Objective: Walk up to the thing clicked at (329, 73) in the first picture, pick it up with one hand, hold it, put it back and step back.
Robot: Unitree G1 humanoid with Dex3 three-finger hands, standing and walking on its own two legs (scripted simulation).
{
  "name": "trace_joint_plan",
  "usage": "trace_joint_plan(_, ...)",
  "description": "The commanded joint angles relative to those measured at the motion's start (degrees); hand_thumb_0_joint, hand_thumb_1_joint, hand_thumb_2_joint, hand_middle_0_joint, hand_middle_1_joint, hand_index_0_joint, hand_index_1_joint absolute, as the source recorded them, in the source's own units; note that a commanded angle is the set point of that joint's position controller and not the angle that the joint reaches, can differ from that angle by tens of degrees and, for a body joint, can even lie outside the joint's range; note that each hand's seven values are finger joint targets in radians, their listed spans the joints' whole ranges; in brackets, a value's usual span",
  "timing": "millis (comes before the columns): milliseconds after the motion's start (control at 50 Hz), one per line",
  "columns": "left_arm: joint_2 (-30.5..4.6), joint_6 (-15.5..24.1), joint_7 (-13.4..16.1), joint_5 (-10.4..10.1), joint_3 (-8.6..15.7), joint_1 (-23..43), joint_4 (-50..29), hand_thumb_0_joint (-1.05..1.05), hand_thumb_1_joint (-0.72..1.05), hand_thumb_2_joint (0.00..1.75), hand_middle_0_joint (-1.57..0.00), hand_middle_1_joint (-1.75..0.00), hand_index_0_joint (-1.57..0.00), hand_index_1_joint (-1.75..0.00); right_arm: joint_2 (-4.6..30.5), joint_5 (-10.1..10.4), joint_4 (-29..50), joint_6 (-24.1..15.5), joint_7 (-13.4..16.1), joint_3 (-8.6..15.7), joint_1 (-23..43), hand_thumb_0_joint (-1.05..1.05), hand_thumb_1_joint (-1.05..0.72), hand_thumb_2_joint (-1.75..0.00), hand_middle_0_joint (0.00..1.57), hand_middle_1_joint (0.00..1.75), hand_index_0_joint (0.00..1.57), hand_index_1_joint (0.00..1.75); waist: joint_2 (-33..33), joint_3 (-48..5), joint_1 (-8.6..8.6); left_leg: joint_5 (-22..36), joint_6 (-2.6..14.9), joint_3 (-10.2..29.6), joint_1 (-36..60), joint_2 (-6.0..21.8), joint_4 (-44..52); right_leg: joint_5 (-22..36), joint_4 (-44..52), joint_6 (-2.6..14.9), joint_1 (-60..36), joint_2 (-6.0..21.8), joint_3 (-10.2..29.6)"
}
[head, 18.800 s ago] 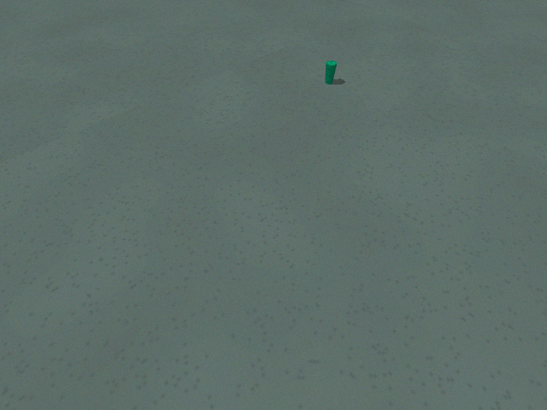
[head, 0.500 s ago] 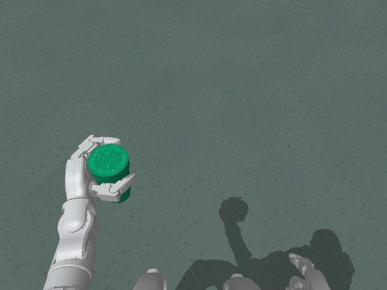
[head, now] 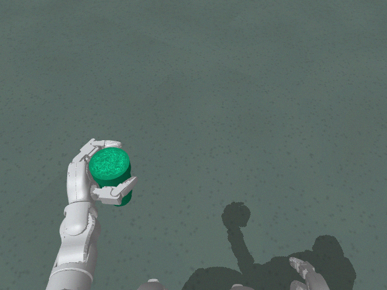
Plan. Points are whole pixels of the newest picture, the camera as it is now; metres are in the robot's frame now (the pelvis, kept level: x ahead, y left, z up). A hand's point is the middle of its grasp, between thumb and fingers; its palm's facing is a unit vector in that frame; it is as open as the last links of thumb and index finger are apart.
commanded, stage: hold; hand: left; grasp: from the side
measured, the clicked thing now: (115, 181) +0.34 +0.18 +0.01
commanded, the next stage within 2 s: none
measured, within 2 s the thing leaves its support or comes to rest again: neither
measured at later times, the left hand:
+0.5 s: hand (110, 177) +0.32 +0.17 +0.05, palm faces +0.18 -0.98 -0.02, open 9.7 cm
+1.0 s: hand (108, 179) +0.31 +0.17 +0.06, palm faces +0.17 -0.99 -0.03, open 9.7 cm
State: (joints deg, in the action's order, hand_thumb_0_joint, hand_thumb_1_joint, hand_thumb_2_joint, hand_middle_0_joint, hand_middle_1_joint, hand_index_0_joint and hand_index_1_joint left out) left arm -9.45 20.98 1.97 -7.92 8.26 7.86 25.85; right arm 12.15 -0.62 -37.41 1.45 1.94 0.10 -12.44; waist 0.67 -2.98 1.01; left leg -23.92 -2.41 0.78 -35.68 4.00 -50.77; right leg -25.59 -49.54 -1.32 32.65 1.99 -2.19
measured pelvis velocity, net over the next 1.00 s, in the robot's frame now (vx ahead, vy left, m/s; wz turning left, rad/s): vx -0.02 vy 0.00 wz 0.00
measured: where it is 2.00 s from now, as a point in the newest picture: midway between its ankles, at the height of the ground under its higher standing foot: outside the picture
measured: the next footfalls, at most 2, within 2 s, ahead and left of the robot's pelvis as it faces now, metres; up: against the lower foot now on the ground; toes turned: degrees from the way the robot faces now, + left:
none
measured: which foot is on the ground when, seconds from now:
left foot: down 0.00-1.00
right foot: down 0.00-1.00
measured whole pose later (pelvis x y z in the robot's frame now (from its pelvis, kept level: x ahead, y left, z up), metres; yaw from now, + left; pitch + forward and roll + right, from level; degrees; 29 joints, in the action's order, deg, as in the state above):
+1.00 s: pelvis -0.02 +0.00 +0.01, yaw +0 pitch +5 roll -1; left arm -9.5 21.4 1.6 -7.8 7.5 7.2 26.0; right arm 12.2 -0.1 -37.9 1.0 1.3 0.2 -12.5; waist 0.6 -1.1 0.9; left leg -20.5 -2.1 0.2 -29.8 3.6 -45.5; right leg -22.2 -44.6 -1.5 27.1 2.2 -1.8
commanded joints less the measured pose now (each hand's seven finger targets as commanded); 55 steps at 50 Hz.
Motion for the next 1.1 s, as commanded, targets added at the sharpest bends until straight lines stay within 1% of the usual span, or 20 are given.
trace_joint_plan(0,-8.02,5.08,0.62,0.24,3.25,15.08,-15.55,0.0,0.17,1.13,-1.21,-1.32,-1.23,-1.32,7.26,-0.07,6.88,-1.58,0.29,2.87,1.0,0.0,-0.93,-0.9,0.2,0.3,0.2,0.3,0.34,-18.04,-0.09,18.11,1.95,-1.48,11.71,-2.92,6.23,22.13,6.6,0.73,-9.15,-2.17,-0.22)
trace_joint_plan(20,-5.37,4.5,0.33,0.01,1.55,12.21,-12.46,0.0,0.18,1.14,-1.22,-1.34,-1.24,-1.33,7.38,-0.02,7.01,-1.7,0.19,2.96,0.95,0.0,-0.93,-0.9,0.2,0.3,0.2,0.3,-0.59,-17.27,0.39,18.66,2.12,-1.54,11.93,-2.87,6.45,22.85,6.76,0.73,-9.03,-2.25,-0.22)
trace_joint_plan(100,-8.19,5.07,0.74,0.26,3.21,16.07,-16.53,0.0,0.17,1.14,-1.21,-1.33,-1.23,-1.32,7.62,0.05,6.85,-1.69,0.23,3.22,1.0,0.0,-0.92,-0.9,0.2,0.3,0.2,0.3,1.0,-17.83,-0.07,19.62,2.02,-1.48,13.31,-2.78,6.9,23.29,7.15,0.83,-9.09,-2.2,-0.25)
trace_joint_plan(140,-5.58,4.57,0.69,0.14,1.76,13.68,-14.25,0.0,0.18,1.13,-1.21,-1.32,-1.23,-1.32,7.18,0.05,7.22,-1.7,0.26,2.89,1.53,0.0,-0.93,-0.9,0.2,0.3,0.2,0.3,-1.3,-16.18,0.26,17.9,2.13,-1.7,12.67,-2.84,7.47,22.5,8.05,0.52,-9.56,-2.12,-0.22)
trace_joint_plan(240,-6.64,4.64,0.85,0.55,2.08,15.06,-15.74,0.0,0.21,1.14,-1.2,-1.32,-1.22,-1.32,7.41,-0.09,7.17,-1.7,0.27,3.08,1.81,0.0,-0.92,-0.9,0.2,0.3,0.2,0.3,0.79,-16.5,0.29,17.46,1.96,-1.78,13.89,-2.94,8.38,21.35,8.55,0.82,-9.75,-2.22,-0.24)
trace_joint_plan(260,-5.01,4.59,0.65,0.39,0.63,13.83,-15.07,0.0,0.2,1.15,-1.21,-1.33,-1.23,-1.33,7.23,0.02,7.29,-1.74,0.12,2.96,2.08,0.0,-0.92,-0.9,0.2,0.3,0.2,0.3,0.11,-14.78,0.56,17.12,1.85,-1.49,13.63,-2.77,8.83,20.69,8.54,0.91,-9.32,-2.38,-0.71)
trace_joint_plan(420,-6.6,4.86,0.82,0.56,2.51,13.93,-13.19,0.0,0.23,1.15,-1.2,-1.32,-1.22,-1.32,7.49,0.21,7.08,-1.97,-0.07,3.14,2.73,0.0,-0.91,-0.9,0.2,0.3,0.2,0.3,-0.25,-13.1,0.15,13.14,1.78,-1.39,12.98,-2.73,10.45,16.53,9.76,1.11,-8.96,-2.34,-0.93)
trace_joint_plan(440,-5.14,5.08,0.47,0.38,0.83,14.45,-13.1,0.0,0.21,1.15,-1.21,-1.34,-1.23,-1.33,7.21,0.07,7.18,-2.06,-0.24,2.91,2.96,0.0,-0.92,-0.9,0.2,0.3,0.2,0.3,-0.38,-12.36,0.28,13.29,1.8,-1.3,12.8,-2.67,10.49,16.68,9.63,1.08,-8.92,-2.35,-0.96)
trace_joint_plan(460,-6.59,5.77,0.53,0.11,1.69,17.53,-17.28,0.0,0.24,1.16,-1.22,-1.35,-1.24,-1.34,7.32,0.17,7.46,-2.16,-0.33,3.02,3.02,0.0,-0.91,-0.9,0.2,0.3,0.2,0.3,1.79,-14.18,0.04,13.46,1.65,-1.57,13.61,-2.88,10.37,16.92,9.67,1.15,-9.33,-2.28,-0.7)
trace_joint_plan(540,-4.81,5.03,-0.07,0.24,-0.1,13.36,-13.62,0.0,0.25,1.17,-1.23,-1.35,-1.25,-1.34,7.42,0.25,7.35,-2.35,-0.28,2.84,2.75,0.0,-0.92,-0.9,0.2,0.3,0.2,0.3,0.18,-14.12,0.66,14.83,1.71,-1.48,14.84,-2.79,10.42,18.19,9.94,1.01,-9.39,-2.37,-0.78)
trace_joint_plan(580,-7.51,5.52,0.15,-0.33,2.67,16.94,-16.84,0.0,0.23,1.17,-1.22,-1.35,-1.24,-1.34,7.42,0.31,7.45,-2.42,-0.25,2.89,2.9,0.0,-0.92,-0.9,0.2,0.3,0.2,0.3,0.8,-15.89,0.19,15.41,1.83,-1.6,14.76,-2.97,10.1,19.1,10.16,0.79,-11.1,-2.11,-0.51)
trace_joint_plan(660,-4.63,4.63,0.1,-0.14,0.64,13.85,-12.31,0.0,0.21,1.17,-1.21,-1.34,-1.22,-1.34,7.1,0.29,6.79,-2.33,-0.01,2.65,2.91,0.0,-0.92,-0.9,0.2,0.3,0.2,0.3,-1.38,-12.73,0.66,15.38,2.1,-1.95,13.88,-3.0,10.23,19.75,10.56,0.52,-10.0,-1.96,-0.33)
trace_joint_plan(680,-6.82,4.85,0.39,0.03,2.24,16.51,-14.36,0.0,0.22,1.16,-1.2,-1.33,-1.22,-1.33,7.15,0.33,6.66,-2.3,0.11,2.72,2.97,0.0,-0.91,-0.9,0.2,0.3,0.2,0.3,-0.51,-12.62,0.19,14.87,2.01,-2.0,13.89,-2.99,10.37,19.05,10.91,0.67,-9.61,-1.97,-0.31)
trace_joint_plan(760,-6.12,5.04,0.16,0.59,1.29,16.41,-12.39,0.0,0.24,1.18,-1.22,-1.35,-1.24,-1.35,7.05,0.09,6.42,-2.25,-0.13,2.75,2.68,0.0,-0.91,-0.9,0.2,0.3,0.2,0.3,-0.19,-12.32,0.4,13.39,1.93,-1.81,13.72,-2.93,10.84,17.19,10.77,0.96,-9.17,-2.07,-0.53)
trace_joint_plan(820,-9.02,6.0,0.2,0.38,3.52,18.22,-15.69,0.0,0.25,1.18,-1.24,-1.37,-1.26,-1.37,7.28,0.29,7.03,-2.35,-0.34,2.94,3.42,0.0,-0.92,-0.9,0.2,0.3,0.2,0.3,1.45,-13.76,-0.66,11.22,1.82,-2.0,13.84,-3.28,11.6,14.68,11.45,1.0,-10.64,-1.94,-0.42)
trace_joint_plan(840,-6.34,5.75,-0.13,0.54,0.95,16.31,-13.88,0.0,0.22,1.19,-1.23,-1.37,-1.25,-1.36,7.07,0.21,7.3,-2.37,-0.42,2.72,3.29,0.0,-0.92,-0.91,0.2,0.3,0.2,0.3,0.69,-14.06,0.16,11.38,1.84,-2.04,14.62,-3.16,11.58,14.94,11.4,1.0,-10.26,-2.05,-0.37)
trace_joint_plan(940,-6.9,5.2,-0.13,-0.49,2.58,14.95,-13.22,0.0,0.23,1.17,-1.22,-1.35,-1.24,-1.34,7.69,0.66,7.04,-2.79,-0.4,2.98,3.3,0.0,-0.92,-0.9,0.2,0.3,0.2,0.3,-0.08,-12.16,-0.05,10.74,1.72,-1.53,13.82,-2.77,12.3,14.08,11.51,1.12,-9.77,-2.45,-0.98)
trace_joint_plan(980,-5.58,5.41,-0.34,-0.38,0.29,16.0,-14.54,0.0,0.23,1.18,-1.22,-1.36,-1.24,-1.35,7.51,0.65,7.18,-2.87,-0.39,2.84,3.24,0.0,-0.92,-0.91,0.2,0.3,0.2,0.3,0.32,-12.22,0.83,10.25,1.78,-1.72,14.52,-2.93,12.34,13.91,11.71,1.06,-9.02,-2.31,-0.69)
trace_joint_plan(1040,-7.49,5.51,-0.1,-0.47,2.15,16.02,-16.22,0.0,0.23,1.17,-1.2,-1.33,-1.22,-1.33,7.18,0.66,6.73,-3.06,-0.29,2.75,3.01,0.0,-0.91,-0.9,0.2,0.3,0.2,0.3,0.12,-12.76,-0.16,10.98,1.89,-1.93,14.02,-3.14,11.82,14.54,11.87,0.91,-9.69,-2.11,-0.41)
trace_joint_plan(1080,-5.5,5.35,-0.18,-0.48,0.53,15.77,-15.37,0.0,0.23,1.18,-1.2,-1.34,-1.22,-1.34,7.13,0.55,6.78,-3.16,-0.34,2.66,2.94,0.0,-0.92,-0.91,0.2,0.3,0.2,0.3,-0.25,-12.07,0.67,11.12,1.92,-1.87,14.11,-3.02,11.76,14.99,11.63,0.85,-8.93,-2.17,-0.5)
